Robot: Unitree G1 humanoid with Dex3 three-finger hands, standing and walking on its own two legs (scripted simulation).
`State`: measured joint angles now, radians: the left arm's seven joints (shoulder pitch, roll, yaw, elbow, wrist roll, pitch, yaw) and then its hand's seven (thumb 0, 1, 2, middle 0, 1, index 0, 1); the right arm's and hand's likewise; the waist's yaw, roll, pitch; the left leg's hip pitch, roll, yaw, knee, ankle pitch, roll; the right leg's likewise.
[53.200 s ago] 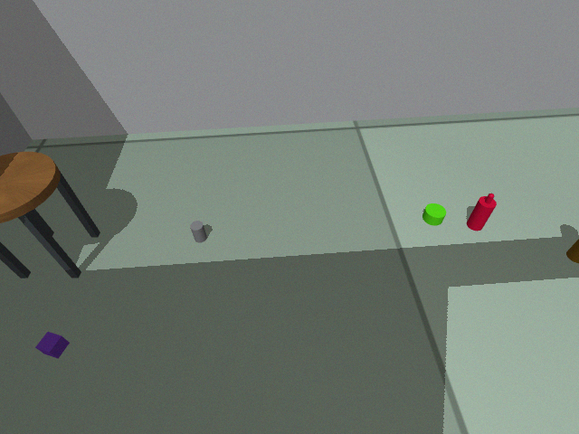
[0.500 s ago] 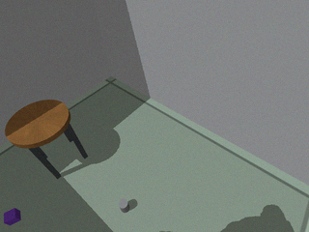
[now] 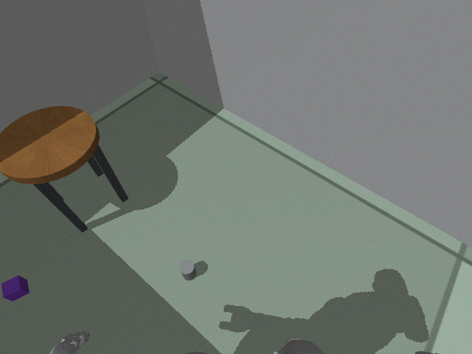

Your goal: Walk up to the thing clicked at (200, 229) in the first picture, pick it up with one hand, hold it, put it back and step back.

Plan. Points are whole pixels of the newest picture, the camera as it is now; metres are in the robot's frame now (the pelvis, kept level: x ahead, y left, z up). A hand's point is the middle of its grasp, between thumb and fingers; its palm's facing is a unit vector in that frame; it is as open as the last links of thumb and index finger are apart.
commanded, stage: step back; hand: left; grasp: from above
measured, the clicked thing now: (188, 270) +0.48 +0.19 -0.71
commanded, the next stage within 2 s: none
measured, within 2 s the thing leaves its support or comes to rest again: neither
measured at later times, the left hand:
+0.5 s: hand out of the picture -0.01 +0.24 -0.14, palm faces -0.11 -0.91 -0.40, open 7.4 cm
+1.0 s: hand out of the picture -0.13 +0.26 -0.14, palm faces -0.04 -0.93 -0.35, open 7.4 cm
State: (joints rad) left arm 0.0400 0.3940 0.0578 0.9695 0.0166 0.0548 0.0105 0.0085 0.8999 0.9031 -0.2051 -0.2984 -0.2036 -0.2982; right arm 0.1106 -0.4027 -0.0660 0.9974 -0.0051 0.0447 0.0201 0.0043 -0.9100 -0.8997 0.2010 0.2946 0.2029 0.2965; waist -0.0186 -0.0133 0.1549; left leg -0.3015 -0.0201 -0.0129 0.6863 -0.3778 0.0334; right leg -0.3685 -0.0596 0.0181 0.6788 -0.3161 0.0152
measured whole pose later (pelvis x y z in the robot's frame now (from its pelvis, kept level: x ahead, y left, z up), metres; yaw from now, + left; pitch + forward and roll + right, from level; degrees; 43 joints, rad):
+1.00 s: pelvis -0.24 -0.01 +0.01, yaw -3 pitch -2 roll -1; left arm 0.16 0.39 0.08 0.82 0.01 0.07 0.01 0.01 0.90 0.90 -0.20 -0.30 -0.20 -0.30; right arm 0.14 -0.35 -0.04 0.85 -0.03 0.03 -0.01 0.01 -0.90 -0.90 0.21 0.30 0.21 0.30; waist 0.02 -0.04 0.16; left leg -0.30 0.02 -0.03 0.58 -0.25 0.01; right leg -0.43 0.11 0.15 1.15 -0.51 0.01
